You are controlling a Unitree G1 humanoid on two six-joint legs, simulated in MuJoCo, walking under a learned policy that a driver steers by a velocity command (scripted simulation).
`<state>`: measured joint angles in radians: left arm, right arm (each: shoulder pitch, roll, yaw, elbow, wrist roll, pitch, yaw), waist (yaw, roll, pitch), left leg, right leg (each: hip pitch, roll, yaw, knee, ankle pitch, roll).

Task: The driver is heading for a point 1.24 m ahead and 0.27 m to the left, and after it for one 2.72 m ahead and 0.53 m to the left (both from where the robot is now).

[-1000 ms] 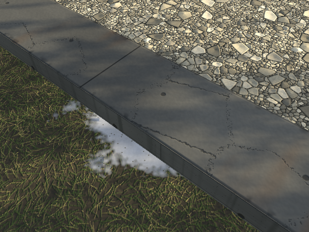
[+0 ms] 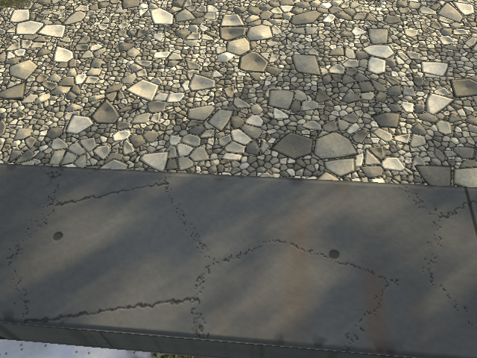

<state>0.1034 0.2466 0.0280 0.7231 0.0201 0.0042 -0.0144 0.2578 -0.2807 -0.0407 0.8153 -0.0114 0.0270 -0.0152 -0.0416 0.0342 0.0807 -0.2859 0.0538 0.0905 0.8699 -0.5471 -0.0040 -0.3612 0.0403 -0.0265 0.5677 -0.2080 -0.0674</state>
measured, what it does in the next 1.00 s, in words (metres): walks ahead: left foot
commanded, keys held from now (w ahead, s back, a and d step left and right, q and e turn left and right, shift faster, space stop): no key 0.46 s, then w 0.54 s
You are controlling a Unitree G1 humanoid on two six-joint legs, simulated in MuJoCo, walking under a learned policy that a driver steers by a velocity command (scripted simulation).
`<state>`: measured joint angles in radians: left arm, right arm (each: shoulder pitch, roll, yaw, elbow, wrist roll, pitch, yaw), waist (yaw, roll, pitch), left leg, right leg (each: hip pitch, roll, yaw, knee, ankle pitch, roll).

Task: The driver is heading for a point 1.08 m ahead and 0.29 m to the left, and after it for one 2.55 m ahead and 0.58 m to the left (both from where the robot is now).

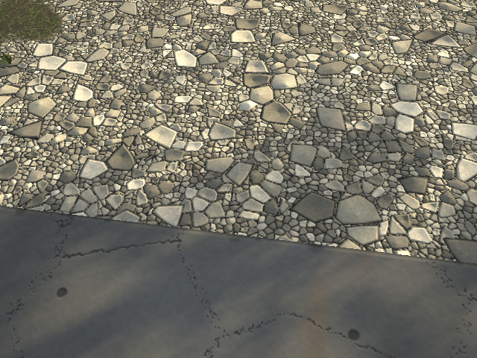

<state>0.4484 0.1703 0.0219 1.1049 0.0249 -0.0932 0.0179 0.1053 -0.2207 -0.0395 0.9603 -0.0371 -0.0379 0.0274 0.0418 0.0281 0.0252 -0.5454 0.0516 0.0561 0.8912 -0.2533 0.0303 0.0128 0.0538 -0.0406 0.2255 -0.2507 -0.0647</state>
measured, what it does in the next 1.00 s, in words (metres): climbs: left foot, then right foot 0.15 m higher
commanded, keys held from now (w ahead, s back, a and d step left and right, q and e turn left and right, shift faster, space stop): w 0.36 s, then no key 0.54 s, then w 0.10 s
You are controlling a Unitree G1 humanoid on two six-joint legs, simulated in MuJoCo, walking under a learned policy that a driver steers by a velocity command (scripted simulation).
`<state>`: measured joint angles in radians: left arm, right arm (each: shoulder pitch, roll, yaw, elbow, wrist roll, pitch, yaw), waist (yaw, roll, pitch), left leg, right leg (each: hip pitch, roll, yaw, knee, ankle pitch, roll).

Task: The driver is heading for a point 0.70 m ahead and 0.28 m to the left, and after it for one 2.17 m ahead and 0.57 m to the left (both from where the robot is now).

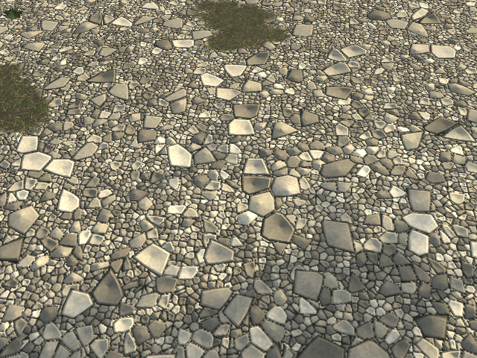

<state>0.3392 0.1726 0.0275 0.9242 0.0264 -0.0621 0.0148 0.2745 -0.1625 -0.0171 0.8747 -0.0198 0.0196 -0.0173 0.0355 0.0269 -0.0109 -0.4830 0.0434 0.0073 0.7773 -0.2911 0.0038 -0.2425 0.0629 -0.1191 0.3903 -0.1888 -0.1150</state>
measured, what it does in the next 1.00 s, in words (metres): walks ahead: left foot, then right foot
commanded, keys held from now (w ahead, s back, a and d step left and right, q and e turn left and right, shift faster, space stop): w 0.48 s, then w+q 0.52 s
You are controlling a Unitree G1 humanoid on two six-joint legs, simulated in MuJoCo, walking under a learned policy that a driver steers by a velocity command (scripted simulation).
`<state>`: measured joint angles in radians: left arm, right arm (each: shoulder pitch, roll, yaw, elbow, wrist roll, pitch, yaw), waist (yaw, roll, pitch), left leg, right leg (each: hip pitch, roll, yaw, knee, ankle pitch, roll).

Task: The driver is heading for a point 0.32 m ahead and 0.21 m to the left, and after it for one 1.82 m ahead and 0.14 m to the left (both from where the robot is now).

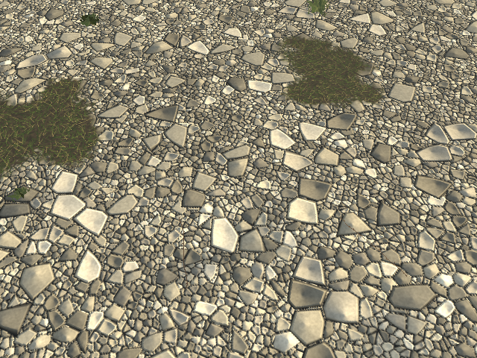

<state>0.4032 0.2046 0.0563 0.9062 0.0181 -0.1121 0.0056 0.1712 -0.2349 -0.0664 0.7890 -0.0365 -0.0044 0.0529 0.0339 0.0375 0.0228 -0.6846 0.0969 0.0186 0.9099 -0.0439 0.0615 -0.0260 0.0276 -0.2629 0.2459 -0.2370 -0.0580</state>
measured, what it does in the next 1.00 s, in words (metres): walks ahead, turning left: left foot, then right foot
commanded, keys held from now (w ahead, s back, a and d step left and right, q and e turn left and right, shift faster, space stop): w+q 0.74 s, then w+e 0.26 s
